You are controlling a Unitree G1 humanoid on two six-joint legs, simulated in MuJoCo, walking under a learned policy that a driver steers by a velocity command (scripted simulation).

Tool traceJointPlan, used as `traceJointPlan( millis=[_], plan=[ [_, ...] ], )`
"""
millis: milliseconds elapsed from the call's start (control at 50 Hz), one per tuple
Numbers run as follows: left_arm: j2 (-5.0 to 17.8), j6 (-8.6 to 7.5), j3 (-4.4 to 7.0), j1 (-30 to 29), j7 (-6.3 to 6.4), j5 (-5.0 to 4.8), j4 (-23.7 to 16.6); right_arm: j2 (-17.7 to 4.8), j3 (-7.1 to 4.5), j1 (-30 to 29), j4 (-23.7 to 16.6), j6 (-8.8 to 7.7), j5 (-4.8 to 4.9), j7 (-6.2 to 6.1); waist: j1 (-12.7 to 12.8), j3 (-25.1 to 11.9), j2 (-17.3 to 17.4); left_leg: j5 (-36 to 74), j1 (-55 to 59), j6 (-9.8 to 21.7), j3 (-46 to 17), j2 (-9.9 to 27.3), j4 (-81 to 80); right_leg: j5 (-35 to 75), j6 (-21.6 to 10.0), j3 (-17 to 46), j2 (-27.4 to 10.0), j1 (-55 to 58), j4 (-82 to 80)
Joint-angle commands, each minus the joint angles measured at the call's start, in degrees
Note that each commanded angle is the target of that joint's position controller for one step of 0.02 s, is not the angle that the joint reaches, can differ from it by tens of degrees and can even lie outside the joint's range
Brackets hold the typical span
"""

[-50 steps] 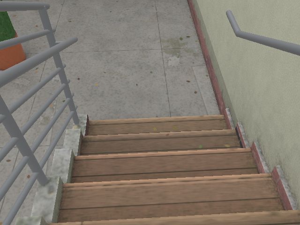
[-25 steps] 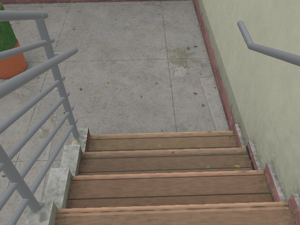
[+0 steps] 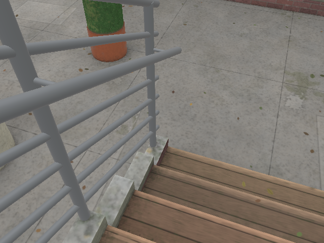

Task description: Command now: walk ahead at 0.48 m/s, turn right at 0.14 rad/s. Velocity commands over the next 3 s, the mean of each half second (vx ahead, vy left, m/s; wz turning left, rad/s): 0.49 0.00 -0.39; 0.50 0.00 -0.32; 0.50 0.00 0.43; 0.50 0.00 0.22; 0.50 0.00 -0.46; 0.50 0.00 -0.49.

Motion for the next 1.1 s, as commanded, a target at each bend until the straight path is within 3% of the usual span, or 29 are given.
traceJointPlan(
  millis=[20, 40, 60, 80, 120, 180, 240, 360, 440, 480, 520, 540, 560, 580, 600, 640, 660, 700, 740, 780, 880, 900, 920, 940, 980, 1000, 1020, 1060, 1100],
  plan=[
    [8.74, 0.82, 1.77, -1.51, -2.61, 1.83, 0.24, -5.92, -2.23, 15.64, 3.49, -1.02, 0.44, -0.27, -9.97, 6.67, -0.82, 5.35, 24.84, 1.94, 3.59, -0.85, -12.14, 49.54, -10.18, 17.25, -9.51, -13.6, 6.45],
    [6.59, 0.61, 1.59, 3.65, -4.92, 3.19, 3.1, -8.82, -4.29, 31.26, 7.16, -2.07, 0.08, -0.62, -13.82, 0.12, 4.79, 13.58, 49.67, 7.6, 2.15, 2.38, -3.95, 44.42, -5.83, 13.75, -5.95, -27.74, 21.57],
    [2.26, 0.42, 1.55, 9.57, -5.87, 0.2, 3.66, -11.44, -4.97, 38.38, 9.84, -1.13, -0.16, -0.1, -13.2, -14.62, 12.88, 48.17, 69.61, 19.6, -6.3, 15.36, 16.33, 7.92, -1.48, 7.7, -0.02, -40.85, 50.86],
    [5.56, -0.94, 2.11, -1.0, -6.11, -1.81, -1.99, -11.4, -5.65, 41.91, 11.28, -0.94, -0.73, -0.07, -17.31, -15.67, 7.16, 42.48, 71.4, 21.83, -13.21, 18.9, 14.53, 5.22, -0.13, 7.49, -0.08, -52.39, 58.86],
    [5.75, -1.81, 2.09, -16.44, -4.24, -3.31, -9.05, -9.44, -5.61, 31.48, 10.03, 0.37, 0.11, -2.08, -16.77, -0.07, -2.6, -0.54, 47.53, 17.61, -14.27, 20.06, -0.89, 16.85, -1.54, 11.22, -6.17, -58.8, 46.62],
    [3.1, -1.55, 2.84, -16.54, -2.22, -0.41, -7.01, 4.67, -0.89, 14.95, 5.24, -1.93, -0.69, -3.71, -6.65, 9.48, -3.51, -2.12, 7.46, 15.63, -1.84, 13.05, -9.64, 44.24, -3.62, 14.37, -13.95, -35.32, 8.06],
    [0.44, 0.74, 2.04, -6.37, -3.29, 0.97, -4.32, 0.62, -1.8, 23.99, 9.97, -3.62, -0.98, -3.9, -3.81, 7.48, -1.43, 4.79, 4.85, 18.17, -2.16, 14.33, -5.66, 53.96, -2.64, 13.72, -12.29, -32.85, 7.4],
    [4.94, 2.01, 1.56, -23.04, -2.8, 1.01, -10.33, 2.48, 0.17, 22.21, 9.51, -4.83, -2.94, -3.77, -5.24, 8.51, -2.25, -23.34, -9.99, 7.38, 8.87, 6.53, 3.28, 84.65, -1.59, 7.65, -9.02, -10.92, -12.55],
    [6.78, 1.6, 1.63, -37.52, -2.26, 2.43, -14.11, -0.27, -0.7, 35.02, 15.16, -2.4, 0.63, -6.38, -14.03, 17.07, -2.01, -23.93, 22.59, 6.08, 1.61, 12.67, 11.97, 67.78, -2.05, 8.19, -11.66, -32.55, -34.4],
    [5.79, 0.33, 2.31, -27.52, -1.58, 1.12, -8.89, -4.56, -2.04, 32.95, 14.75, -0.93, -0.35, -5.11, -9.96, 12.83, -4.86, -13.62, 16.59, 6.29, 5.85, 9.98, 23.38, 68.83, -0.98, 0.76, -7.11, -13.64, -35.74],
    [14.85, -0.34, 6.99, -1.89, -0.94, 0.9, -0.49, -5.35, -2.83, 30.98, 15.26, 0.28, -2.62, -0.72, 0.89, 3.63, -8.58, -12.79, -0.72, 1.05, 10.86, 4.62, 50.94, 77.12, -4.85, -0.33, -6.15, 22.59, -33.94],
    [21.0, 0.67, 8.9, 10.5, -1.02, 0.94, 2.38, 3.14, -1.04, 40.33, 14.15, 0.4, -1.98, 1.81, -0.36, -15.68, -20.97, -54.51, -13.94, -3.61, 10.88, -1.98, 80.86, 107.34, -19.53, 14.37, -17.49, 50.43, -16.98],
    [20.75, 0.79, 9.21, 17.03, -0.32, 0.38, 4.15, -0.17, -1.5, 28.57, 7.76, -0.44, 0.76, 3.33, 5.93, -20.01, -14.95, -60.9, -27.3, -4.46, 3.49, -4.29, 91.9, 111.59, -22.11, 25.27, -20.63, 58.61, -19.75],
    [18.1, -0.98, 8.41, 15.07, 0.02, 0.53, 4.14, -3.4, -2.34, 10.0, -1.4, -3.19, 3.05, 1.9, 9.49, -9.92, -11.22, -60.34, -45.19, -4.61, 1.3, -4.39, 89.37, 85.93, -22.55, 30.95, -22.61, 53.84, -23.46],
    [13.99, -1.37, 7.52, 5.89, -0.46, -1.67, 2.15, -3.11, -2.35, 6.18, -3.04, -4.06, 4.08, -0.28, 5.36, -3.37, -6.2, -54.41, -47.7, -1.88, -2.52, -1.25, 81.49, 57.86, -19.59, 35.18, -23.54, 39.88, -29.32],
    [4.64, -1.11, 2.98, -12.14, -1.46, 0.1, -4.03, -2.12, -2.55, 13.3, -0.33, -4.65, 1.64, -3.89, -7.44, 8.67, 2.51, -36.58, -26.53, 2.2, -7.57, 4.69, 56.1, 46.45, -19.34, 30.75, -21.39, -4.12, -33.48],
    [2.09, -1.54, 1.53, -17.86, -1.31, 1.34, -6.11, 1.02, -1.58, 14.17, 0.07, -3.47, 0.33, -4.37, -10.25, 11.62, -1.5, -28.99, -19.64, 3.77, -9.36, 6.72, 47.8, 44.4, -19.56, 30.96, -19.9, -18.99, -36.68],
    [5.08, -1.59, 1.39, -15.57, -1.33, -0.62, -6.29, 2.65, -1.52, 16.97, 1.59, -1.13, -0.38, -2.92, -11.05, 7.47, -5.34, -15.72, -5.55, 1.63, -3.63, 4.1, 39.5, 44.93, -19.26, 25.43, -14.19, -32.21, -35.72],
    [8.75, -2.44, 2.0, -13.82, -0.85, 1.33, -7.92, 3.03, -0.15, 21.17, 2.71, -1.68, -0.5, -0.92, -10.96, 3.61, -1.48, -2.23, 4.51, -0.36, 0.75, -0.47, 37.41, 48.92, -15.84, 17.7, -7.05, -40.47, -25.84],
    [3.55, -3.14, 0.72, -8.14, 0.39, 0.75, -5.96, 0.83, 0.13, 14.24, 2.85, -1.53, -0.51, -1.74, -5.67, 5.94, -0.37, 21.99, -2.38, -1.66, -5.01, 3.78, 14.91, 32.84, -11.41, 17.11, -6.32, -32.32, -17.47],
    [8.31, -1.83, 0.46, -1.94, -0.54, 0.91, -4.7, -2.88, -0.5, 2.07, -3.26, 0.77, -0.59, -0.96, -4.17, 9.36, -7.01, 0.65, 0.17, -1.27, -0.96, 1.89, 7.62, 31.37, -13.09, 29.11, -12.5, -23.99, -11.96],
    [12.24, 0.61, 4.08, -2.71, 2.86, -5.45, -6.04, -3.29, -2.33, -2.36, -3.75, -0.39, 8.07, -3.58, 0.71, 6.72, -8.39, 3.88, -2.54, -0.63, 1.86, -1.22, -1.66, 44.46, -9.11, 20.1, -8.31, -12.14, -8.42],
    [12.02, 2.49, 4.1, -1.55, 4.67, -4.48, -4.94, -2.06, -1.94, -2.1, -2.62, -0.78, 8.71, -4.48, 1.48, 8.01, -9.29, 1.06, 0.54, 0.27, 0.63, 0.4, -6.52, 47.39, -8.16, 19.96, -7.61, -10.23, -3.27],
    [5.2, 1.3, 0.15, -2.44, 1.1, 1.86, -4.29, -6.01, -2.37, 11.81, 2.84, -1.16, 0.19, -2.27, -6.37, 8.28, -0.7, 1.71, 10.37, 1.92, 1.73, 1.81, -7.22, 42.39, -9.58, 29.1, -13.94, -15.32, 2.96],
    [6.34, 0.9, 1.33, -5.17, -5.01, 2.92, -2.84, -12.23, -7.7, 45.26, 12.72, -1.87, -0.52, -1.92, -21.48, 0.47, 4.89, 4.85, 44.31, 9.38, 1.88, 1.57, -1.37, 45.69, -3.14, 18.11, -4.58, -32.13, 38.75],
    [1.44, 0.32, 1.75, 5.59, -6.32, 0.58, -1.83, -15.88, -7.78, 43.54, 11.39, -1.39, -0.33, -0.87, -12.5, -8.83, 15.31, 40.17, 57.43, 20.85, -9.68, 8.6, 13.57, 7.95, 1.08, 8.4, 2.94, -49.39, 62.34],
    [5.85, -0.38, 2.11, 0.14, -5.95, -0.49, -7.9, -15.64, -7.92, 39.69, 9.34, -1.3, -1.34, 0.38, -14.02, -11.62, 9.05, 30.53, 60.42, 26.58, -24.43, 14.62, 7.18, 7.98, 2.79, 7.64, 1.96, -61.71, 66.01],
    [8.82, -0.8, 2.39, -16.11, -1.33, -1.07, -14.87, -1.5, -4.03, 29.49, 8.73, -2.01, 0.65, -0.15, -13.72, 1.77, -4.61, -21.81, 41.65, 21.42, -32.52, 19.46, -2.48, 23.81, 1.84, 14.25, -7.19, -74.39, 54.6],
    [4.5, -0.77, 1.04, -13.76, 1.82, 0.66, -13.45, 5.18, -0.66, 17.48, 6.75, -3.37, -0.75, -1.34, -4.34, 8.29, -9.39, -15.86, 8.61, 18.78, -23.45, 11.11, -7.89, 48.15, -0.23, 18.75, -15.45, -54.41, 24.37]
  ],
)
Next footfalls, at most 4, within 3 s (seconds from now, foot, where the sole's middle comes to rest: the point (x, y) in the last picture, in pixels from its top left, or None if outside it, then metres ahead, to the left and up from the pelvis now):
0.04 left None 0.13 0.11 -0.83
0.52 right None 0.42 -0.17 -0.99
0.98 left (196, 234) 0.74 -0.05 -1.15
1.46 right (239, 212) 0.98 -0.31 -1.31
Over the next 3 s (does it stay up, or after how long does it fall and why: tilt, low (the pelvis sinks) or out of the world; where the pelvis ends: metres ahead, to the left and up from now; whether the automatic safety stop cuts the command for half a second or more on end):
stays up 1.76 -0.27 -0.89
